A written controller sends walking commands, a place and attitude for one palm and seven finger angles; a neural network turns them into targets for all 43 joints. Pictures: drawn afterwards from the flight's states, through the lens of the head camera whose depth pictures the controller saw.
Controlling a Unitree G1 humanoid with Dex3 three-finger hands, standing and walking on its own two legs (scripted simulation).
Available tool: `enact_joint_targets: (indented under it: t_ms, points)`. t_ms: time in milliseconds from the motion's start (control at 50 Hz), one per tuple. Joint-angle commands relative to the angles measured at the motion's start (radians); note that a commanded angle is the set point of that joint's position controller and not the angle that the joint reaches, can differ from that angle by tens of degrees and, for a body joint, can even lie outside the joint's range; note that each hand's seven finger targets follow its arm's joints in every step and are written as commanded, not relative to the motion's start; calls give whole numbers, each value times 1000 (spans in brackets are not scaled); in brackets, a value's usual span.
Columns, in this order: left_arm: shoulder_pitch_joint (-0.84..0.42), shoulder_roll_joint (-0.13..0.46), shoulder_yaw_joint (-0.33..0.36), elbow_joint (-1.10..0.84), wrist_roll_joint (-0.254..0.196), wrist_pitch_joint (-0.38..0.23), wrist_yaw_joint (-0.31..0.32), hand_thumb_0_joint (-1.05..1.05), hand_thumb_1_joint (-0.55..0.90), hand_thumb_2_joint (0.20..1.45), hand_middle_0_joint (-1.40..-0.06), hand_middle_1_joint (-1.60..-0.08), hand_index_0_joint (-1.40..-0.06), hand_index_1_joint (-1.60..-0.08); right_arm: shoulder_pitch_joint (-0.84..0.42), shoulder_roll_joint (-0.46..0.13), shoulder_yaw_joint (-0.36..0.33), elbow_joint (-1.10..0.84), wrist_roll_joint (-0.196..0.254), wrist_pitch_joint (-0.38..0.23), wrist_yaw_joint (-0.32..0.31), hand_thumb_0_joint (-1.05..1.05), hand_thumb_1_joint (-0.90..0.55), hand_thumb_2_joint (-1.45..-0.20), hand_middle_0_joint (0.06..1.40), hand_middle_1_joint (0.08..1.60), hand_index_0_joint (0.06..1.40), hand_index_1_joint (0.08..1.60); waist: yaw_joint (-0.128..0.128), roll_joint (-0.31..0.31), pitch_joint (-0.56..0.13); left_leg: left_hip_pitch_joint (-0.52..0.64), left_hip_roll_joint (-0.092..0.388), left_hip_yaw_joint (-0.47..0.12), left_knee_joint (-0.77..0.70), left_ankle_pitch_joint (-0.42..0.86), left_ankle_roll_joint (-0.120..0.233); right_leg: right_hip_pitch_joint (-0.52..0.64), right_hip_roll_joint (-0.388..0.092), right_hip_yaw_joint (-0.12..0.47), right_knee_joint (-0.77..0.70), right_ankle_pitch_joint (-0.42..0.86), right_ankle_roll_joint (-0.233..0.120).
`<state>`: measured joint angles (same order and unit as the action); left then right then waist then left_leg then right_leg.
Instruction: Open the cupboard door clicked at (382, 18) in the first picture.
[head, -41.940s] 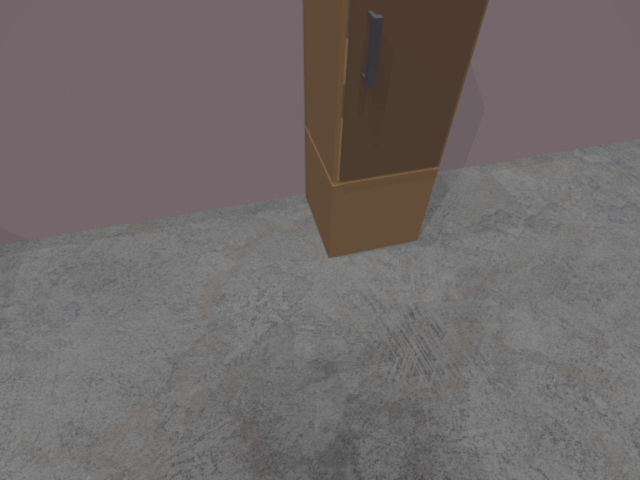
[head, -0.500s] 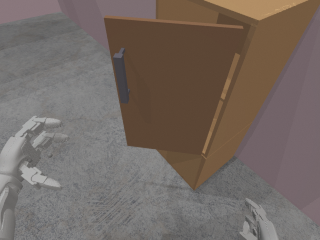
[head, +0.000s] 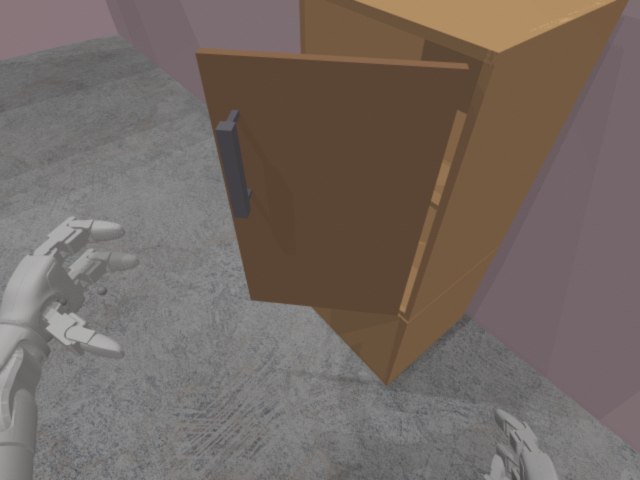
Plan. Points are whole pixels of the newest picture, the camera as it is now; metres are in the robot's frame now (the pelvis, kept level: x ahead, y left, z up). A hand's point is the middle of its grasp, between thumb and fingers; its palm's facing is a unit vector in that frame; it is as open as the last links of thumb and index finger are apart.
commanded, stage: raise the hand with hooked fingers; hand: left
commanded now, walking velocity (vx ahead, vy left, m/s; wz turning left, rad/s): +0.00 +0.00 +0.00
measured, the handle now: (238, 166) +0.55 +0.17 +0.10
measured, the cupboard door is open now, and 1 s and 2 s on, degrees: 43 43 43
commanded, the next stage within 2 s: move the hooked fingers beside the handle in 0.20 s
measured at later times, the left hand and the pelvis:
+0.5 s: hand (118, 278) +0.31 +0.26 +0.12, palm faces -0.01 -1.00 -0.01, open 14.0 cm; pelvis +0.00 -0.01 +0.00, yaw +1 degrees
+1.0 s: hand (159, 231) +0.39 +0.24 +0.11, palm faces -0.04 -1.00 -0.01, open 14.0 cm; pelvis +0.00 +0.00 +0.00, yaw -1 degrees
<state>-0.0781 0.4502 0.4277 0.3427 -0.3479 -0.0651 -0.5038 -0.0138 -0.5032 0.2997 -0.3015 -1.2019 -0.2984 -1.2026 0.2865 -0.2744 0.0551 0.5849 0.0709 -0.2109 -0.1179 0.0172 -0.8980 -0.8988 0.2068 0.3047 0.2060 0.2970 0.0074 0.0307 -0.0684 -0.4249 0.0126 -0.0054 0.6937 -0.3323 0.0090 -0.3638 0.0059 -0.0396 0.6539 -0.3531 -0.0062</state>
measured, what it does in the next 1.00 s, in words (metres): stands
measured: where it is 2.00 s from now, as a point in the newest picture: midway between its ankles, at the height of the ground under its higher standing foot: outside the picture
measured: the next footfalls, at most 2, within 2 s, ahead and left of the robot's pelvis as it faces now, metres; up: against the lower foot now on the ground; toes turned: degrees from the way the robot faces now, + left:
none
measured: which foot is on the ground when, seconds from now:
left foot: down 0.00-1.00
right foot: down 0.00-1.00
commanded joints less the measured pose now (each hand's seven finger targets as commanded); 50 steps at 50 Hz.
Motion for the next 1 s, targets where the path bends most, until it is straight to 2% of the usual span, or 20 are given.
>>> enact_joint_targets:
  t_ms: [0, 120, 140, 180, 280, 320, 400, 440, 500, 560, 580, 660, 680, 720, 740, 780, 880, 920, 940, 980]
  points:
    - [-272, 287, 108, -225, -29, -84, -2, 0, -500, 300, -300, -1200, -300, -1200, -80, -128, -59, -151, -3, -56, -12, 0, -900, -900, 200, 300, 200, 300, 4, 69, -204, 178, -13, -16, -92, 234, 23, 10, 15, -2, -91, 255, -14]
    - [-274, 276, 91, -189, -27, -71, -10, 0, -500, 300, -300, -1200, -300, -1200, -83, -131, -59, -142, 1, -54, -16, 0, -900, -900, 200, 300, 200, 300, -1, 62, -162, 161, -13, -16, -96, 210, 24, -6, 12, -1, -103, 236, -12]
    - [-272, 290, 100, -192, -30, -74, -10, 0, -500, 300, -300, -1200, -300, -1200, -83, -132, -60, -141, -1, -54, -16, 0, -900, -900, 200, 300, 200, 300, 2, 39, -166, 159, -13, -14, -92, 217, 25, 12, 11, 7, -106, 247, -12]
    - [-275, 280, 98, -199, -32, -77, -12, 0, -500, 300, -300, -1200, -300, -1200, -86, -129, -60, -144, 0, -54, -15, 0, -900, -900, 200, 300, 200, 300, 1, 60, -182, 165, -16, -10, -93, 218, 25, 11, 11, 6, -104, 251, -10]
    - [-264, 281, 102, -174, -35, -78, -14, 0, -500, 300, -300, -1200, -300, -1200, -88, -131, -60, -144, 0, -52, -14, 0, -900, -900, 200, 300, 200, 300, 3, 41, -178, 152, -17, -6, -89, 218, 26, 16, 10, 11, -105, 261, -8]
    - [-355, 259, 64, -163, -26, -82, -11, 0, -500, 300, -300, -1200, -300, -1200, -86, -131, -58, -134, 2, -50, -19, 0, -900, -900, 200, 300, 200, 300, -19, 50, -152, 155, -16, -10, -93, 187, 26, -21, 11, 8, -111, 224, -6]
    - [-436, 248, 29, -125, -6, -88, 4, 0, -500, 300, -300, -1200, -300, -1200, -72, -133, -59, -122, 2, -46, -26, 0, -900, -900, 200, 300, 200, 300, -30, 57, -170, 167, -15, -14, -95, 166, 25, -35, 10, 8, -111, 194, -9]
    - [-461, 283, 50, -76, -2, -89, 12, 0, -500, 300, -300, -1200, -300, -1200, -65, -138, -57, -110, 0, -38, -27, 0, -900, -900, 200, 300, 200, 300, -27, 17, -155, 142, -14, -17, -95, 150, 25, -27, 9, 14, -118, 174, -12]
    - [-551, 303, 51, -15, 19, -94, 17, 0, -500, 300, -300, -1200, -300, -1200, -60, -139, -56, -104, 0, -28, -26, 0, -900, -900, 200, 300, 200, 300, -36, 37, -176, 129, -17, -15, -93, 134, 25, -35, 5, 19, -113, 159, -9]
    - [-548, 326, 72, 9, 24, -113, 17, 0, -500, 300, -300, -1200, -300, -1200, -51, -139, -60, -108, -2, -19, -20, 0, -900, -900, 200, 300, 200, 300, -23, 47, -238, 147, -16, -13, -85, 179, 26, 1, 6, 21, -98, 208, -14]
    - [-546, 297, 48, 21, 24, -113, 14, 0, -500, 300, -300, -1200, -300, -1200, -51, -136, -58, -112, -2, -17, -17, 0, -900, -900, 200, 300, 200, 300, -23, 61, -234, 145, -17, -7, -84, 181, 25, -5, 6, 21, -96, 216, -13]
    - [-547, 321, 69, 86, 28, -114, 17, 0, -500, 300, -300, -1200, -300, -1200, -26, -145, -64, -107, -2, 0, -9, 0, -900, -900, 200, 300, 200, 300, -21, 33, -229, 120, -13, -7, -79, 205, 24, -6, 10, 16, -84, 250, -14]
    - [-565, 293, 39, 90, 30, -111, 16, 0, -500, 300, -300, -1200, -300, -1200, -25, -144, -63, -111, -1, 4, -6, 0, -900, -900, 200, 300, 200, 300, -28, 31, -225, 120, -14, -6, -80, 206, 26, -17, 11, 15, -83, 254, -13]
    - [-593, 314, 53, 112, 36, -110, 23, 0, -500, 300, -300, -1200, -300, -1200, -13, -148, -67, -107, -2, 12, -5, 0, -900, -900, 200, 300, 200, 300, -33, 39, -219, 111, -15, -3, -77, 190, 25, -31, 10, 17, -84, 240, -11]
    - [-614, 340, 67, 125, 39, -115, 28, 0, -500, 300, -300, -1200, -300, -1200, -5, -153, -68, -101, -3, 19, -5, 0, -900, -900, 200, 300, 200, 300, -32, 9, -212, 98, -12, -6, -74, 195, 26, -18, 10, 19, -84, 240, -14]
    - [-669, 300, 26, 116, 46, -128, 31, 0, -500, 300, -300, -1200, -300, -1200, 0, -149, -68, -105, -2, 24, -3, 0, -900, -900, 200, 300, 200, 300, -45, 38, -229, 116, -13, -7, -76, 196, 26, -40, 14, 16, -78, 238, -13]
    - [-734, 291, 11, 115, 60, -161, 50, 0, -500, 300, -300, -1200, -300, -1200, 28, -149, -76, -84, -7, 38, -2, 0, -900, -900, 200, 300, 200, 300, -53, 83, -288, 169, -8, -13, -66, 247, 24, -49, 18, 14, -67, 267, -18]
    - [-740, 292, 13, 136, 62, -162, 59, 0, -500, 300, -300, -1200, -300, -1200, 32, -151, -77, -78, -8, 44, 0, 0, -900, -900, 200, 300, 200, 300, -51, 71, -283, 164, -6, -18, -68, 249, 22, -51, 17, 10, -64, 266, -19]
    - [-720, 304, 27, 162, 62, -157, 65, 0, -500, 300, -300, -1200, -300, -1200, 41, -154, -78, -78, -10, 51, 1, 0, -900, -900, 200, 300, 200, 300, -48, 33, -273, 148, -5, -16, -65, 256, 25, -38, 19, 11, -66, 277, -19]
    - [-747, 311, 26, 204, 75, -148, 73, 0, -500, 300, -300, -1200, -300, -1200, 44, -155, -76, -76, -9, 64, 3, 0, -900, -900, 200, 300, 200, 300, -55, 37, -258, 123, -6, -11, -70, 241, 24, -50, 17, 11, -64, 273, -15]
